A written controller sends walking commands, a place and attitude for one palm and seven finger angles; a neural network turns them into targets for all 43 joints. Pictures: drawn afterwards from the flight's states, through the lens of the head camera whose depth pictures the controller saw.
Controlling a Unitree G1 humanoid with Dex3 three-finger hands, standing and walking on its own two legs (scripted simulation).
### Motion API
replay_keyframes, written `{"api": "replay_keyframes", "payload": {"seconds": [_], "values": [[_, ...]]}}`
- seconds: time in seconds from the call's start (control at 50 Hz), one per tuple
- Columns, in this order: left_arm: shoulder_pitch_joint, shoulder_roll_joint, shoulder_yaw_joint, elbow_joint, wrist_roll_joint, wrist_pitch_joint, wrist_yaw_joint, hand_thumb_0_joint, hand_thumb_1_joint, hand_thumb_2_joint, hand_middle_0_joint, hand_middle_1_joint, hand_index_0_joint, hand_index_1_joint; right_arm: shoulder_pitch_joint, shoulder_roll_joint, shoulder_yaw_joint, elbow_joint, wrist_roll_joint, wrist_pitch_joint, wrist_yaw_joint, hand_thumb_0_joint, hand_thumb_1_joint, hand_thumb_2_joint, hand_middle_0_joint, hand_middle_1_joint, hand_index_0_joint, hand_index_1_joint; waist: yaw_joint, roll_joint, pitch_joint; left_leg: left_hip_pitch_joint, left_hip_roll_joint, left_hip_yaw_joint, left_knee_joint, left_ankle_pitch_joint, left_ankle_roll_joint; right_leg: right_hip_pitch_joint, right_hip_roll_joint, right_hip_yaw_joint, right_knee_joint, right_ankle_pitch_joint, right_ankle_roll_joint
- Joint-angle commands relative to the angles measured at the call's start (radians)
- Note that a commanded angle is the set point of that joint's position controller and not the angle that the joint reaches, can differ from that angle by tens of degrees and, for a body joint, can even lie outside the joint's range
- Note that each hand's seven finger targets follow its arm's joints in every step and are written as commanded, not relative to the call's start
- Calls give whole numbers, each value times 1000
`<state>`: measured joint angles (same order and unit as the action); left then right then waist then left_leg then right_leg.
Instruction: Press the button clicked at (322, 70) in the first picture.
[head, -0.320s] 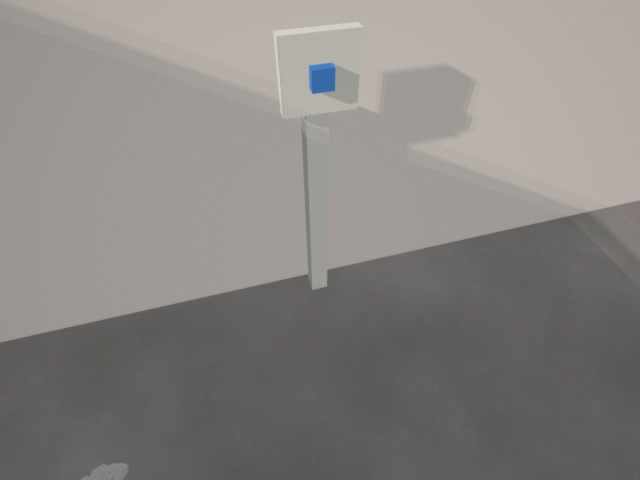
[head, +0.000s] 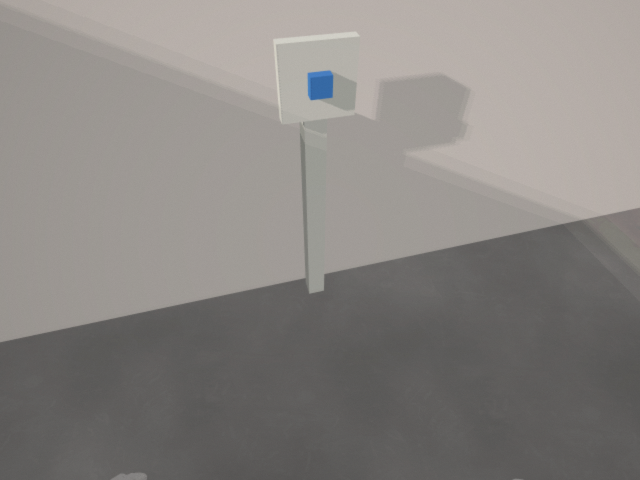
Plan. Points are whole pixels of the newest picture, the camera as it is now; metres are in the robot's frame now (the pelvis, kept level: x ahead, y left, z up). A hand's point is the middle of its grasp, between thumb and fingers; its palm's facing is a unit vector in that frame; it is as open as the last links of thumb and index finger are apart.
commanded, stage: stand and wait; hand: left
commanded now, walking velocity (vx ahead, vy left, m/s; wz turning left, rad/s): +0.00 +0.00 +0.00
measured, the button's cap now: (319, 84) +0.89 +0.06 +0.08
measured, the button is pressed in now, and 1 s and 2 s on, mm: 0 0 0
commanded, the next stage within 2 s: look at it before walking up in 0.50 s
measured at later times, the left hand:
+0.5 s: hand out of the picture +0.06 +0.24 -0.15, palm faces -0.02 -0.94 -0.34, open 7.4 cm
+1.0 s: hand out of the picture +0.06 +0.24 -0.15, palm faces -0.02 -0.94 -0.33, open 7.4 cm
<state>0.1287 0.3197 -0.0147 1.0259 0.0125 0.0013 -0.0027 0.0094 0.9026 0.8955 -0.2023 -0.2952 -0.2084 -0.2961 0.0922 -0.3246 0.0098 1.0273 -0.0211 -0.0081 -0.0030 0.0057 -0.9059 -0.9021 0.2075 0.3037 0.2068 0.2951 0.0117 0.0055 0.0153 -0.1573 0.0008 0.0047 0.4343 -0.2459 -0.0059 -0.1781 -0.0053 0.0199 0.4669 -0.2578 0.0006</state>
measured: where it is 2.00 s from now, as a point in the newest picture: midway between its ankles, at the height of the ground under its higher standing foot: outside the picture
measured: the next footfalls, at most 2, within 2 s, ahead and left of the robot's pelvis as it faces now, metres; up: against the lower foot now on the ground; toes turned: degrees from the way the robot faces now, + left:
none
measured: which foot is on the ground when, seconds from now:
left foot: down 0.00-1.00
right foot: down 0.00-1.00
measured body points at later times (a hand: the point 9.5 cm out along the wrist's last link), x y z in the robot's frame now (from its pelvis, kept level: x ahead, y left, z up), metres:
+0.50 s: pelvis -0.01 -0.01 +0.00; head -0.01 -0.01 +0.45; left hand +0.06 +0.29 -0.13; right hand +0.05 -0.30 -0.14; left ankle -0.01 +0.12 -0.74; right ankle +0.00 -0.12 -0.74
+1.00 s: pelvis -0.01 -0.01 +0.00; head +0.00 -0.01 +0.45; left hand +0.06 +0.29 -0.13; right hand +0.06 -0.29 -0.13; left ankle -0.01 +0.12 -0.74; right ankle +0.00 -0.12 -0.74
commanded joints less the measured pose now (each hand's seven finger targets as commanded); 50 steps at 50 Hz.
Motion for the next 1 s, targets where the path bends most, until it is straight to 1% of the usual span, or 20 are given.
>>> {"api": "replay_keyframes", "payload": {"seconds": [0.0, 0.08, 0.14, 0.2, 0.24, 0.3, 0.34, 0.46, 0.48, 0.54, 0.62, 0.66, 0.72, 0.78, 0.82, 0.86, 0.9, 0.92, 0.96, 0.98], "values": [[-40, 220, 53, -61, -1, -26, 14, 0, 900, 900, -200, -300, -200, -300, -40, -203, -50, -50, 7, -28, -15, 0, -900, -900, 200, 300, 200, 300, -10, -11, -62, 15, 103, -83, -76, 167, 38, 8, -107, 91, -90, 176, -36], [-32, 219, 53, -41, -1, -27, 14, 0, 900, 900, -200, -300, -200, -300, -35, -199, -48, -30, 8, -26, -14, 0, -900, -900, 200, 300, 200, 300, -9, -5, -55, 14, 104, -83, -86, 139, 35, 7, -109, 98, -109, 145, -37], [-29, 222, 52, -29, -3, -30, 13, 0, 900, 900, -200, -300, -200, -300, -24, -201, -47, -15, 8, -26, -14, 0, -900, -900, 200, 300, 200, 300, -10, -18, -54, 18, 105, -81, -87, 137, 30, 6, -112, 106, -121, 146, -39], [-27, 220, 52, -18, -4, -29, 14, 0, 900, 900, -200, -300, -200, -300, -17, -202, -46, -1, 9, -26, -14, 0, -900, -900, 200, 300, 200, 300, -10, -5, -51, 17, 108, -84, -95, 134, 30, 8, -110, 102, -123, 138, -37], [-24, 220, 52, -11, -4, -30, 13, 0, 900, 900, -200, -300, -200, -300, -11, -202, -45, 6, 10, -25, -14, 0, -900, -900, 200, 300, 200, 300, -11, -16, -51, 15, 109, -85, -99, 124, 28, 10, -111, 107, -133, 123, -38], [-22, 220, 52, -4, -4, -30, 14, 0, 900, 900, -200, -300, -200, -300, -4, -201, -44, 15, 9, -25, -13, 0, -900, -900, 200, 300, 200, 300, -11, -9, -46, 16, 110, -85, -104, 125, 27, 8, -110, 108, -136, 121, -38], [-23, 221, 51, -1, -4, -30, 14, 0, 900, 900, -200, -300, -200, -300, 0, -203, -43, 20, 10, -25, -13, 0, -900, -900, 200, 300, 200, 300, -12, -17, -39, 14, 110, -87, -108, 121, 26, 6, -109, 109, -140, 115, -37], [-23, 217, 51, 2, -2, -28, 14, 0, 900, 900, -200, -300, -200, -300, 7, -199, -42, 26, 10, -25, -12, 0, -900, -900, 200, 300, 200, 300, -10, -10, -19, -2, 112, -94, -123, 95, 28, -6, -104, 106, -150, 64, -34], [-23, 217, 51, 1, -2, -28, 14, 0, 900, 900, -200, -300, -200, -300, 7, -201, -41, 27, 9, -25, -12, 0, -900, -900, 200, 300, 200, 300, -8, -1, -20, -2, 111, -93, -123, 94, 27, -5, -105, 107, -151, 63, -34], [-25, 215, 51, 2, -2, -29, 13, 0, 900, 900, -200, -300, -200, -300, 8, -201, -42, 27, 9, -26, -12, 0, -900, -900, 200, 300, 200, 300, -11, -15, -24, 8, 111, -94, -124, 102, 27, -10, -104, 111, -153, 71, -33], [-23, 213, 51, 1, -1, -30, 13, 0, 900, 900, -200, -300, -200, -300, 5, -198, -44, 27, 9, -26, -11, 0, -900, -900, 200, 300, 200, 300, -10, -10, -23, 11, 111, -90, -123, 104, 26, -13, -106, 110, -156, 78, -32], [-22, 213, 51, 0, 0, -30, 14, 0, 900, 900, -200, -300, -200, -300, 8, -196, -44, 27, 9, -26, -11, 0, -900, -900, 200, 300, 200, 300, -10, -21, -28, 15, 112, -92, -122, 111, 26, -9, -105, 108, -155, 83, -32], [-25, 214, 51, -1, -1, -31, 13, 0, 900, 900, -200, -300, -200, -300, 4, -199, -43, 27, 9, -26, -11, 0, -900, -900, 200, 300, 200, 300, -12, -14, -22, 14, 112, -90, -123, 108, 25, -14, -104, 114, -159, 84, -32], [-20, 211, 52, -1, 0, -31, 14, 0, 900, 900, -200, -300, -200, -300, 4, -198, -43, 27, 10, -28, -11, 0, -900, -900, 200, 300, 200, 300, -9, 0, -38, 16, 117, -90, -127, 120, 26, 4, -105, 104, -152, 102, -30], [-20, 210, 52, 2, -1, -31, 13, 0, 900, 900, -200, -300, -200, -300, 3, -196, -42, 27, 10, -28, -11, 0, -900, -900, 200, 300, 200, 300, -9, -14, -31, 15, 115, -92, -126, 120, 26, 1, -106, 104, -155, 99, -29], [-16, 209, 51, 2, 0, -30, 13, 0, 900, 900, -200, -300, -200, -300, 4, -194, -42, 28, 11, -26, -11, 0, -900, -900, 200, 300, 200, 300, -10, -10, -22, 14, 114, -92, -127, 113, 26, -6, -105, 105, -160, 88, -30], [-17, 212, 52, 2, 0, -31, 13, 0, 900, 900, -200, -300, -200, -300, 4, -196, -42, 30, 10, -26, -11, 0, -900, -900, 200, 300, 200, 300, -11, -11, -30, 16, 112, -92, -125, 116, 24, -1, -106, 110, -161, 90, -30], [-15, 210, 51, 1, -1, -32, 13, 0, 900, 900, -200, -300, -200, -300, 1, -195, -42, 30, 10, -26, -11, 0, -900, -900, 200, 300, 200, 300, -10, -14, -25, 20, 112, -92, -125, 121, 25, -6, -106, 111, -163, 97, -31], [-13, 209, 52, 1, -1, -32, 14, 0, 900, 900, -200, -300, -200, -300, 7, -195, -43, 29, 11, -27, -11, 0, -900, -900, 200, 300, 200, 300, -10, -5, -47, 27, 116, -92, -124, 138, 26, 13, -107, 102, -154, 121, -30], [-14, 210, 51, 3, -1, -32, 14, 0, 900, 900, -200, -300, -200, -300, 1, -197, -43, 30, 11, -28, -12, 0, -900, -900, 200, 300, 200, 300, -9, -6, -45, 31, 116, -93, -122, 149, 25, 11, -106, 104, -152, 137, -30]]}}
